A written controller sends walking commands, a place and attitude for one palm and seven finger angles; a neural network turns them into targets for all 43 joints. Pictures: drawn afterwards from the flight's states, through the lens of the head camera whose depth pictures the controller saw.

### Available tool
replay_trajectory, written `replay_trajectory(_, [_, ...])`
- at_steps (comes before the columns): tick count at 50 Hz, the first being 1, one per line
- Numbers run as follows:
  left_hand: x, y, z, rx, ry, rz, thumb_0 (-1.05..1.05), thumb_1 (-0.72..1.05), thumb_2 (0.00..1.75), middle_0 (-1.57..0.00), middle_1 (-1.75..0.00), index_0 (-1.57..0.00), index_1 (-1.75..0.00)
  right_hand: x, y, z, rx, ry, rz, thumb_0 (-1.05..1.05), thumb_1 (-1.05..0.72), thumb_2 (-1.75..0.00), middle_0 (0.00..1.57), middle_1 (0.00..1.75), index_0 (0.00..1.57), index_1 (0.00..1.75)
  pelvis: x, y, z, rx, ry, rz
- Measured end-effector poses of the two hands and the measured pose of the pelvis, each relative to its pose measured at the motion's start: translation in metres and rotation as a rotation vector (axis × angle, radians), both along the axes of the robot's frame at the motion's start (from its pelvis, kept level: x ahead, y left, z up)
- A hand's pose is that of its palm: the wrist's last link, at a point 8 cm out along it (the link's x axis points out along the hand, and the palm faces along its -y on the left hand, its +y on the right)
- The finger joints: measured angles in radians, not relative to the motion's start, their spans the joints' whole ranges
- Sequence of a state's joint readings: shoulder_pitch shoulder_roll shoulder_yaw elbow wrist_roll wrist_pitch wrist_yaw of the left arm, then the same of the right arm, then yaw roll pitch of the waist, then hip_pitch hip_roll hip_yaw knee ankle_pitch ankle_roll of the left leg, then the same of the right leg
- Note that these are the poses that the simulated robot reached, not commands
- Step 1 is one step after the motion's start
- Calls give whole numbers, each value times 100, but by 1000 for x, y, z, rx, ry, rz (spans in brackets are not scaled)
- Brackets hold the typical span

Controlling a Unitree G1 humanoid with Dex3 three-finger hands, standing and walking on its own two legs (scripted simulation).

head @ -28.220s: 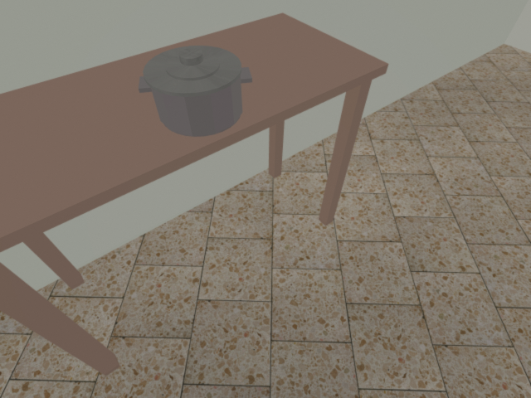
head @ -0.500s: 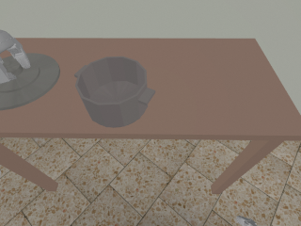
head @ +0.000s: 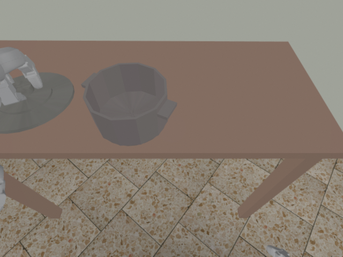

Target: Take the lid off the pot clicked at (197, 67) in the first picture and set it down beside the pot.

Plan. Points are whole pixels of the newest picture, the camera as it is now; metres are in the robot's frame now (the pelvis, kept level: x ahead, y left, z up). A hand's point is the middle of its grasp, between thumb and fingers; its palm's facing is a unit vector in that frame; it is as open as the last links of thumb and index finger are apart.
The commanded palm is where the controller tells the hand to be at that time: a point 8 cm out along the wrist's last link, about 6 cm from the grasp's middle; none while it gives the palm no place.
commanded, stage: lower the lid onto the table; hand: left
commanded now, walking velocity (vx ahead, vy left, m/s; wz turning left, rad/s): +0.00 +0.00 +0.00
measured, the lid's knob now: (20, 89) +0.45 +0.35 +0.14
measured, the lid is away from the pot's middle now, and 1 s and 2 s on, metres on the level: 0.23 0.23 0.24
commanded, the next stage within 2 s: open the fingers wide in 1.90 s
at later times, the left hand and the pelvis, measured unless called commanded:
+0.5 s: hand (23, 100) +0.42 +0.33 +0.13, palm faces -0.41 -0.17 -0.89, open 7.5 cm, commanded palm +0.44 +0.34 +0.21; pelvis +0.00 +0.01 +0.00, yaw +0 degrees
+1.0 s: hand (30, 109) +0.42 +0.33 +0.10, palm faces -0.48 -0.17 -0.86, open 7.5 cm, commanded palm +0.45 +0.35 +0.18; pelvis +0.00 +0.00 -0.01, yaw +0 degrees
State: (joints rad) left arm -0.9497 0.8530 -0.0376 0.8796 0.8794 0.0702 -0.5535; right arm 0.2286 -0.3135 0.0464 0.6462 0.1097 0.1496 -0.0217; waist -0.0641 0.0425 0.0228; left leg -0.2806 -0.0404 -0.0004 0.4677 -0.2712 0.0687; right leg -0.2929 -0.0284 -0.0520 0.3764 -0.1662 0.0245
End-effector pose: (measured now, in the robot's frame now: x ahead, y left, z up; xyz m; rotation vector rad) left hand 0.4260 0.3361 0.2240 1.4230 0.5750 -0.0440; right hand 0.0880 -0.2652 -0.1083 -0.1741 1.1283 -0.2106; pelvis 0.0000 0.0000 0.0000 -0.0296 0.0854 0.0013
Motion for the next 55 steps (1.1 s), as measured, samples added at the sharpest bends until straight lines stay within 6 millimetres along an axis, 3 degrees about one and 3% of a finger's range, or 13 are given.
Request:
replay_trajectory(28, [3, -1, -38, -21, 62, -54, 2, 14, 107, -66, -72, -75, -76, -7, 3, -2, -15, 29, -2, 1, -90, -90, 20, 30, 20, 30, 1, 4, -3, -5, 21, 5])
replay_trajectory(55, [8, 2, -67, -43, 113, -60, 2, 13, 106, -66, -72, -75, -77, -53, -10, -6, -64, 120, -73, 1, -90, -90, 20, 30, 20, 30, -3, 2, -8, -9, 51, -11])
